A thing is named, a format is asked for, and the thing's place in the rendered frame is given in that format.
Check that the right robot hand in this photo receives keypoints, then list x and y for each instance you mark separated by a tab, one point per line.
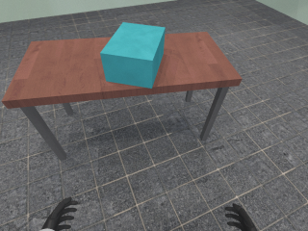
245	223

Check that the table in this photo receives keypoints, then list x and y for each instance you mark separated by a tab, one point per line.
62	71

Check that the left robot hand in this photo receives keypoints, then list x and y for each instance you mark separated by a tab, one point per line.
56	217

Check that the carton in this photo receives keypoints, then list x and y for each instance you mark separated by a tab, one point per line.
133	54

